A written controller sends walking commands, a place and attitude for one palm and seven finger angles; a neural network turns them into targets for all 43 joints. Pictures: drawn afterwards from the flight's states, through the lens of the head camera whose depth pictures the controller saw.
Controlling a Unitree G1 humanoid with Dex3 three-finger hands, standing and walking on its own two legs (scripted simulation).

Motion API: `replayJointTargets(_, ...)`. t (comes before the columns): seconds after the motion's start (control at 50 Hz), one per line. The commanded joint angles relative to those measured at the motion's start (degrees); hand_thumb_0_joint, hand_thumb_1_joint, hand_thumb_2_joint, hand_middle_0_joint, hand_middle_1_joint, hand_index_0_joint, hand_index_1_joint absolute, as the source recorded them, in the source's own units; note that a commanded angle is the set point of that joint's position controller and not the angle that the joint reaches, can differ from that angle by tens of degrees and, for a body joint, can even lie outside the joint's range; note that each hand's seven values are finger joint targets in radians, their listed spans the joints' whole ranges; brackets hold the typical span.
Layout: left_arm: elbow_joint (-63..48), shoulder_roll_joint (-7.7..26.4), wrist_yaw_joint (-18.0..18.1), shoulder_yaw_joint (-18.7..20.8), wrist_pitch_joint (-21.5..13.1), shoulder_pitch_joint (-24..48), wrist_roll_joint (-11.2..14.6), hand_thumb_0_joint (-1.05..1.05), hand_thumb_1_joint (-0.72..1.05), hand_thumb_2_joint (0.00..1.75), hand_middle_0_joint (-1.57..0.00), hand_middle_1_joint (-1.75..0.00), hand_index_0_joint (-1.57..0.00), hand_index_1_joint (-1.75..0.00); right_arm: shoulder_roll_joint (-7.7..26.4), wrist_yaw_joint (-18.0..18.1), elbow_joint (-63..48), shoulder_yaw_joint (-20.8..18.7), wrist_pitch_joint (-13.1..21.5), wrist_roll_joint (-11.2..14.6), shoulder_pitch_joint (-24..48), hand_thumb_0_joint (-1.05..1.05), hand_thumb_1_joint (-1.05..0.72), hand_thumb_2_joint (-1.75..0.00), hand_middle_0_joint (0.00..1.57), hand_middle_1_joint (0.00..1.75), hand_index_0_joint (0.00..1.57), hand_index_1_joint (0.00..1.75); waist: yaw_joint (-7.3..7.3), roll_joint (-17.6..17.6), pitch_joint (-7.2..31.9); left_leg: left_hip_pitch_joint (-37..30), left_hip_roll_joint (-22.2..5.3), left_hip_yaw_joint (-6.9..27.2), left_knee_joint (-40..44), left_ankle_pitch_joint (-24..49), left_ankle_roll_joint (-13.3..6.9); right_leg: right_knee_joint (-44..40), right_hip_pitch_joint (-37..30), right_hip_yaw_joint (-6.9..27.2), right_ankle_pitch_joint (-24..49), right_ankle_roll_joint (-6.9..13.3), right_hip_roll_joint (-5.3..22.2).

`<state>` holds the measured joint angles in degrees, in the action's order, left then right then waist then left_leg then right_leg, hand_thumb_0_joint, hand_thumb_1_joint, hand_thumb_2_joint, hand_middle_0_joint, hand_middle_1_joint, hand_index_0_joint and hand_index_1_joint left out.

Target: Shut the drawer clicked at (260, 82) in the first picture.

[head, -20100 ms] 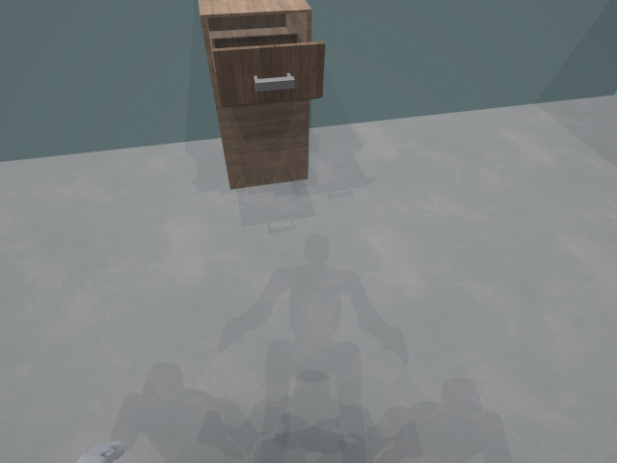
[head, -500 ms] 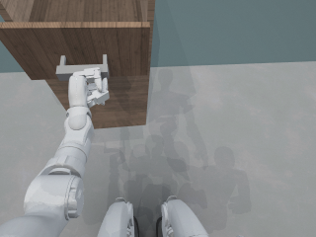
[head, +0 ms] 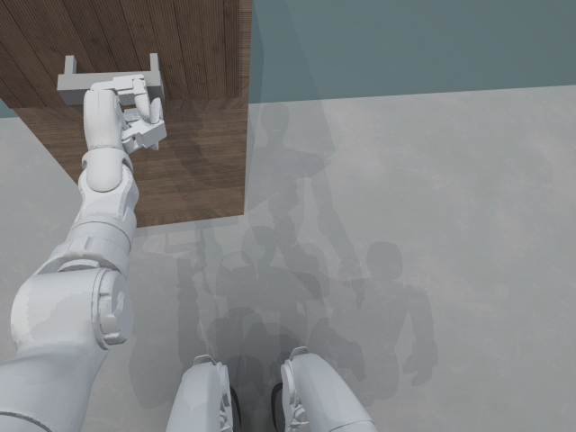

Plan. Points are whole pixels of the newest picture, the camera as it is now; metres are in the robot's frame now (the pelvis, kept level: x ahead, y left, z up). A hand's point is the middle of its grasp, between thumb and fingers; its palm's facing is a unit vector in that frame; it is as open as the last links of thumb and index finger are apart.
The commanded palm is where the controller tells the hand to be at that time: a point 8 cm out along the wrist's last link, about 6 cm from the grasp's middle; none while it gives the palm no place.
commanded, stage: push the drawer shut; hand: left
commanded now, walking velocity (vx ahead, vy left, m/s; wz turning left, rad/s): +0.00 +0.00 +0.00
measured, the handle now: (113, 74) +0.61 +0.17 +0.05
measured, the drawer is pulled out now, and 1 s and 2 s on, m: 0.04 0.00 0.00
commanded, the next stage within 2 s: pull the fist back off the drawer in 0.72 s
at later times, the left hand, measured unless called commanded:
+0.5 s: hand (151, 93) +0.58 +0.12 +0.04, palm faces +0.04 -1.00 -0.04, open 3.7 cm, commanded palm +0.59 +0.16 +0.05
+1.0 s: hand (149, 91) +0.58 +0.13 +0.04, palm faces +0.04 -1.00 -0.05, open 3.8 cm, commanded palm +0.60 +0.15 +0.05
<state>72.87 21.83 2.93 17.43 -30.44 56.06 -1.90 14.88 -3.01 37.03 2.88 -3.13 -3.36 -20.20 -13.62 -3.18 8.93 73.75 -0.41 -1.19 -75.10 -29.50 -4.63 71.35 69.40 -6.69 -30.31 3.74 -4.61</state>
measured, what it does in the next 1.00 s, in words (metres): stands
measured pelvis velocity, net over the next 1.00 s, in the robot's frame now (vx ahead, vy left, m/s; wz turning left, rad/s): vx -0.02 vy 0.01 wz -0.03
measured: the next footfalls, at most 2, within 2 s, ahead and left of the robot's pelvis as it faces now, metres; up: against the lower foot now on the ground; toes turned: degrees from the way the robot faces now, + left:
none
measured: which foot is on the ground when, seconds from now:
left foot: down 0.00-1.00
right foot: down 0.00-1.00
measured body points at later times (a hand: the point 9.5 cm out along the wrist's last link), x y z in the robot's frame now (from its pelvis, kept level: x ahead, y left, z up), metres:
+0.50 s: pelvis +0.00 +0.00 -0.01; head +0.18 +0.04 +0.40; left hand +0.57 +0.18 +0.05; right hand -0.05 -0.25 -0.11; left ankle +0.04 +0.07 -0.61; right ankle +0.03 -0.09 -0.61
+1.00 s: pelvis -0.02 +0.01 -0.02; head +0.16 +0.06 +0.39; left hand +0.57 +0.18 +0.05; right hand -0.08 -0.24 -0.10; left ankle +0.04 +0.07 -0.61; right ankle +0.03 -0.09 -0.61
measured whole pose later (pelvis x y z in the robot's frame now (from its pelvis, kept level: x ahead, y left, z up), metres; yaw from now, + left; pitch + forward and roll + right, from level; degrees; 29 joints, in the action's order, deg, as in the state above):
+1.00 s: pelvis -0.02 +0.01 -0.02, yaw -2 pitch +32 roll -8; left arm 81.7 33.6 2.8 18.7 -23.2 72.5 -6.3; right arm 15.4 -2.8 37.5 6.2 0.8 -4.2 -23.7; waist -19.9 -4.0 7.9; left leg 83.6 -1.0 0.2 -79.0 -27.8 -5.5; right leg 73.4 78.1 -8.4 -27.9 3.0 -5.0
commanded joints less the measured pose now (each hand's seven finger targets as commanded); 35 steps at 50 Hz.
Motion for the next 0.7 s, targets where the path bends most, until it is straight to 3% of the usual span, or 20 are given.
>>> replayJointTargets(0.0,-16.57,17.40,2.26,4.23,-4.82,37.59,1.86,0.00,0.90,0.90,-1.40,-1.60,-1.40,-1.60,11.19,0.69,-1.84,-3.77,0.23,-0.05,-11.23,0.00,-0.90,-0.90,0.20,0.30,0.20,0.30,-2.43,-8.88,33.15,-27.19,-0.92,7.92,7.12,16.62,2.25,-9.43,-8.76,6.69,12.36,-2.19,0.59)
replayJointTargets(0.06,-15.72,18.77,1.89,5.13,-3.78,38.25,1.94,0.00,0.90,0.90,-1.40,-1.60,-1.40,-1.60,11.12,0.57,-1.86,-3.54,0.05,-0.09,-11.72,0.00,-0.90,-0.90,0.20,0.30,0.20,0.30,-2.68,-7.95,32.99,-25.23,-0.94,7.36,6.42,16.71,2.01,-9.80,-10.54,7.17,12.85,-2.31,0.44)
replayJointTargets(0.12,-16.74,19.65,1.56,5.21,-3.62,40.15,1.52,0.00,0.90,0.90,-1.40,-1.60,-1.40,-1.60,11.15,0.47,-1.96,-3.48,-0.15,-0.15,-12.29,0.00,-0.90,-0.90,0.20,0.30,0.20,0.30,-2.67,-10.20,34.87,-27.27,-1.11,7.87,6.47,18.86,2.23,-9.23,-10.06,6.73,14.20,-2.12,0.38)
replayJointTargets(0.24,-12.68,20.73,1.99,5.12,-2.23,43.47,0.81,0.00,0.90,0.90,-1.40,-1.60,-1.40,-1.60,11.74,0.41,-1.35,-3.09,-0.04,-0.29,-13.30,0.00,-0.90,-0.90,0.20,0.30,0.20,0.30,-5.02,-8.55,30.03,-23.79,-1.42,8.59,6.12,14.68,1.88,-9.59,-6.39,6.41,10.34,-2.32,0.14)
replayJointTargets(0.3,-12.90,21.79,2.15,5.17,-2.52,45.67,0.04,0.00,0.90,0.90,-1.40,-1.60,-1.40,-1.60,12.14,0.31,-1.16,-3.03,0.27,-0.49,-13.97,0.00,-0.90,-0.90,0.20,0.30,0.20,0.30,-4.98,-11.95,31.51,-26.52,-1.62,9.77,6.36,15.04,2.29,-8.81,-3.62,5.76,9.88,-1.98,0.13)
replayJointTargets(0.36,-11.22,21.89,2.33,4.77,-1.53,47.19,-0.18,0.00,0.90,0.90,-1.40,-1.60,-1.40,-1.60,12.20,0.29,-0.91,-2.79,0.48,-0.61,-14.49,0.00,-0.90,-0.90,0.20,0.30,0.20,0.30,-6.42,-10.43,30.77,-24.19,-1.61,9.50,5.46,14.06,1.86,-8.87,-3.33,5.96,9.20,-2.19,0.08)
replayJointTargets(0.46,-11.25,25.98,1.96,6.19,-0.35,50.49,-1.11,0.00,0.90,0.90,-1.40,-1.60,-1.40,-1.60,12.45,0.56,-1.05,-2.33,0.54,-0.69,-15.84,0.00,-0.90,-0.90,0.20,0.30,0.20,0.30,-6.83,-12.40,33.20,-23.71,-1.77,9.56,4.49,15.81,1.72,-8.25,-4.03,6.09,10.31,-2.13,0.04)
replayJointTargets(0.5,-12.18,25.90,1.70,5.74,-0.17,52.64,-1.12,0.00,0.90,0.90,-1.40,-1.60,-1.40,-1.60,12.65,0.68,-0.93,-2.35,0.49,-0.61,-16.40,0.00,-0.90,-0.90,0.20,0.30,0.20,0.30,-7.26,-13.80,33.94,-25.81,-1.96,10.46,4.84,16.53,2.03,-7.90,-2.40,5.54,10.60,-2.12,-0.04)
replayJointTargets(0.56,-10.46,24.95,2.21,4.86,1.19,53.42,-1.19,0.00,0.90,0.90,-1.40,-1.60,-1.40,-1.60,12.73,0.83,-0.67,-2.15,0.63,-0.55,-16.21,0.00,-0.90,-0.90,0.20,0.30,0.20,0.30,-8.03,-13.75,31.55,-24.85,-2.16,11.08,5.34,12.53,2.05,-8.20,0.06,5.33,8.09,-2.08,-0.03)
replayJointTargets(0.58,-10.51,24.18,2.43,4.17,1.34,54.46,-1.09,0.00,0.90,0.90,-1.40,-1.60,-1.40,-1.60,12.61,0.87,-0.77,-1.98,0.93,-0.62,-16.39,0.00,-0.90,-0.90,0.20,0.30,0.20,0.30,-8.50,-15.26,30.79,-25.60,-2.21,11.52,5.96,11.82,2.07,-8.08,1.39,5.09,7.58,-2.04,-0.08)
replayJointTargets(0.66,-9.60,26.29,3.13,4.68,1.91,55.44,-1.22,0.00,0.90,0.90,-1.40,-1.60,-1.40,-1.60,13.25,1.23,-0.54,-1.58,1.80,-0.61,-15.81,0.00,-0.90,-0.90,0.20,0.30,0.20,0.30,-9.19,-14.31,30.13,-23.84,-2.45,12.15,6.40,6.99,2.01,-8.38,2.33,5.44,5.14,-2.08,0.08)
replayJointTargets(0.68,-10.16,25.67,3.08,3.75,1.69,56.50,-1.17,0.00,0.90,0.90,-1.40,-1.60,-1.40,-1.60,13.12,1.31,-0.58,-1.32,2.14,-0.60,-15.83,0.00,-0.90,-0.90,0.20,0.30,0.20,0.30,-9.45,-16.32,30.11,-25.05,-2.51,12.55,6.91,6.95,2.13,-8.09,3.69,5.15,5.06,-2.01,0.10)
